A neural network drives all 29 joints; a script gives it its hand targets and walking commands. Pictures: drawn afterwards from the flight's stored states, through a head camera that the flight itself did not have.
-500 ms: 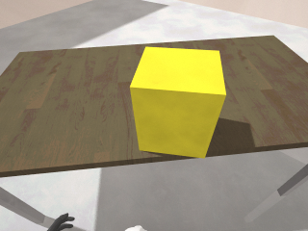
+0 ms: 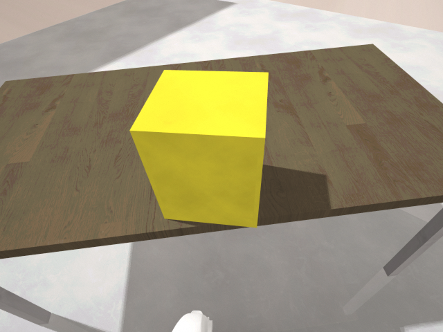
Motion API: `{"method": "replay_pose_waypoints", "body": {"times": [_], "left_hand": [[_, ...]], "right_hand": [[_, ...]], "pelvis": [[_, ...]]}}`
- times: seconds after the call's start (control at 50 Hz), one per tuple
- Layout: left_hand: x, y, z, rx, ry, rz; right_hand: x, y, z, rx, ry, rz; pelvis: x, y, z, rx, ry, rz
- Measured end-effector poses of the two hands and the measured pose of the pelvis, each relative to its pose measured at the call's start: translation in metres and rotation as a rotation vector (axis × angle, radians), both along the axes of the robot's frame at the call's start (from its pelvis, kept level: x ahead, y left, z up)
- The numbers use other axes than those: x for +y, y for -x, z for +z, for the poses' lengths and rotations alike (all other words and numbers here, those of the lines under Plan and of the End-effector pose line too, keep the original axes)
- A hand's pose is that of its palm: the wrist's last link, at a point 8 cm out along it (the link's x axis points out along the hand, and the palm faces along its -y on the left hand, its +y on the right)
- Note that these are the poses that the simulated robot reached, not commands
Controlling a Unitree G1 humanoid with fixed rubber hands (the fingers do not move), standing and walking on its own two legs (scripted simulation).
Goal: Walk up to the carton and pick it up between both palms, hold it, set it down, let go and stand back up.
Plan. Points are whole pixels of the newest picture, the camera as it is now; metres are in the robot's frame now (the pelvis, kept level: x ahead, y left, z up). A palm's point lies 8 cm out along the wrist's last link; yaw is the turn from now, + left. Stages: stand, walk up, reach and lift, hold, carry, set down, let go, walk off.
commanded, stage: walk up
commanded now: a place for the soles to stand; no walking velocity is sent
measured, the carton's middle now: (212, 151) +0.47 +0.07 +0.07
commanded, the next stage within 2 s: none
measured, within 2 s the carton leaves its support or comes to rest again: neither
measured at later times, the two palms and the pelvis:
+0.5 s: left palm out of the picture +0.12 +0.28 -0.08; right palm out of the picture +0.15 -0.36 -0.08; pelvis +0.04 -0.03 +0.00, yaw +4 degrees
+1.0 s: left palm out of the picture +0.13 +0.28 -0.08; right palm out of the picture +0.16 -0.35 -0.08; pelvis +0.04 -0.03 +0.00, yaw +5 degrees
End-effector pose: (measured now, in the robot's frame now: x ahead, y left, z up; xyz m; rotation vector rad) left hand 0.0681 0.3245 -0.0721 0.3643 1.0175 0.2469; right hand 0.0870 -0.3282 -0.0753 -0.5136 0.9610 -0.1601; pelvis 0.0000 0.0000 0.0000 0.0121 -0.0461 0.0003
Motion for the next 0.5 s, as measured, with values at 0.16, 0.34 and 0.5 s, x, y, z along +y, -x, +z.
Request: {"method": "replay_pose_waypoints", "body": {"times": [0.16,0.34,0.5], "left_hand": [[-0.014,-0.007,-0.018,0.021,0.038,-0.003],[-0.039,-0.05,-0.002,-0.085,0.011,-0.021],[-0.043,-0.055,-0.005,-0.059,0.003,0.004]], "right_hand": [[0.001,-0.029,0.0,-0.019,0.009,0.06],[-0.027,-0.036,-0.006,0.014,0.0,0.023],[-0.029,-0.061,-0.005,0.025,0.0,0.053]], "pelvis": [[-0.004,-0.015,-0.007,-0.008,-0.006,0.043],[-0.03,-0.026,-0.004,-0.007,-0.022,0.042],[-0.035,-0.042,-0.004,0.023,-0.017,0.067]]}}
